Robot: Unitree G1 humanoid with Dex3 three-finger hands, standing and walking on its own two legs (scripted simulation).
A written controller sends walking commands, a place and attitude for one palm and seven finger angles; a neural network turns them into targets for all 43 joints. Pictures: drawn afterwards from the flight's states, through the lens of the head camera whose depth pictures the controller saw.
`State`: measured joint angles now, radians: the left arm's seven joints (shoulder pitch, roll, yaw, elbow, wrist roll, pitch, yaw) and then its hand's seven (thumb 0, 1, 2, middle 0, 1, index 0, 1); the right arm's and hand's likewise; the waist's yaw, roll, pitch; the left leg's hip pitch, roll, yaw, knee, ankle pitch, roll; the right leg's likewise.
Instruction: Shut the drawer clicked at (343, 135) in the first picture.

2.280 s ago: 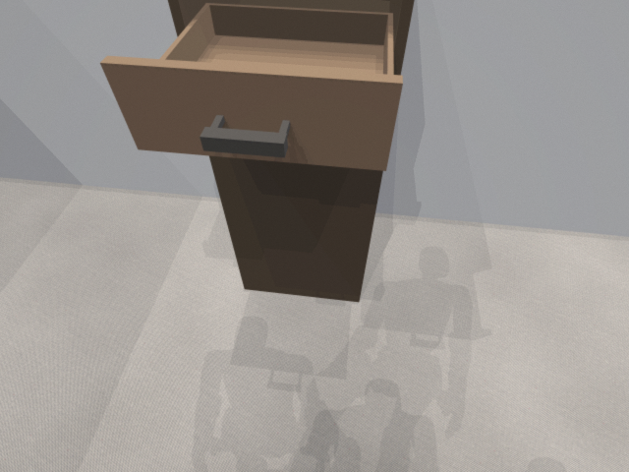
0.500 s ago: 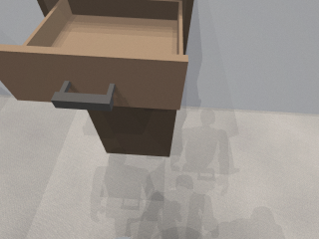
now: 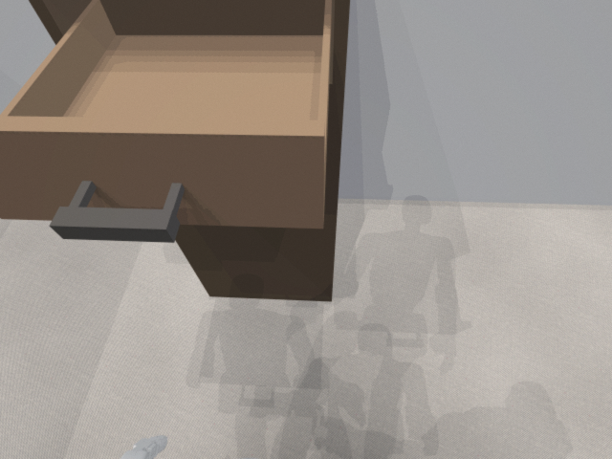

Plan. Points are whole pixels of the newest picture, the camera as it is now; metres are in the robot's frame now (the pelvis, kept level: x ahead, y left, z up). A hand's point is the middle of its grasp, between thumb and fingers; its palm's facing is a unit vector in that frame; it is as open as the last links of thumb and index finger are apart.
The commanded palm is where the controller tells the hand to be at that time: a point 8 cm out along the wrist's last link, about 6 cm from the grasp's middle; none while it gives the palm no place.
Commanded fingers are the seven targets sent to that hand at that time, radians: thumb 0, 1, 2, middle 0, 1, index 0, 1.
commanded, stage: come to a stop and stand still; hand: left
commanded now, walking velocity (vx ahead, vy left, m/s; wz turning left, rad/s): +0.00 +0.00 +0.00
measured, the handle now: (124, 207) +0.33 +0.19 +0.18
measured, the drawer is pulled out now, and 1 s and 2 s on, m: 0.28 0.28 0.28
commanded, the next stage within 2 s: look again from close up in 0.48 s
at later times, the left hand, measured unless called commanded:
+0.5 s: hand out of the picture +0.02 +0.24 -0.15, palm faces -0.04 -0.96 -0.29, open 7.4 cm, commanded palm none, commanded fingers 0.00 0.90 0.90 -0.20 -0.30 -0.20 -0.30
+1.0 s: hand out of the picture +0.10 +0.24 -0.15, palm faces -0.08 -0.96 -0.28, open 7.4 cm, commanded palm none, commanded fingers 0.00 0.90 0.90 -0.20 -0.30 -0.20 -0.30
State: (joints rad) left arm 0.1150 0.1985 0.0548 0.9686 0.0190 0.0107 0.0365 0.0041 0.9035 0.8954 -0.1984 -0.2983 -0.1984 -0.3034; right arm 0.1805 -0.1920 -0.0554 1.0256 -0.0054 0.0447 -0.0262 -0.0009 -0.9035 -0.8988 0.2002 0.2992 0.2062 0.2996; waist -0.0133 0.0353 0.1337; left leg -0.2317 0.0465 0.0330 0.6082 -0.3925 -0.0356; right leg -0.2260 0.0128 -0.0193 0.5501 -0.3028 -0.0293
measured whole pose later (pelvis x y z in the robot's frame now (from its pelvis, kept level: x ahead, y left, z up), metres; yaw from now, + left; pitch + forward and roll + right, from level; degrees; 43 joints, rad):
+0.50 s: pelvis -0.01 +0.02 +0.01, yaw -2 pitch -1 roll +0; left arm 0.27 0.26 -0.01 1.00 0.01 0.00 0.01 0.01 0.90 0.90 -0.20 -0.30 -0.20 -0.30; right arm 0.20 -0.26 0.00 1.00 -0.01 -0.01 0.01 0.00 -0.90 -0.90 0.20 0.30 0.21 0.30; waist 0.01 0.01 0.01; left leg -0.24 -0.03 0.06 0.44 -0.20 0.05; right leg -0.19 0.00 0.02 0.46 -0.26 0.00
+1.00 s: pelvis +0.01 +0.03 +0.01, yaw -3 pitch +0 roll +0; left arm 0.14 0.28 -0.02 1.07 0.01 -0.01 0.01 0.01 0.90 0.90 -0.20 -0.30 -0.20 -0.30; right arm 0.13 -0.27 0.02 1.11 -0.01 -0.03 0.00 0.00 -0.90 -0.90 0.20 0.30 0.21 0.30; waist -0.01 -0.02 0.03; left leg -0.17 -0.04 0.07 0.39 -0.21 0.06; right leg -0.13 -0.01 0.04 0.41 -0.27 0.01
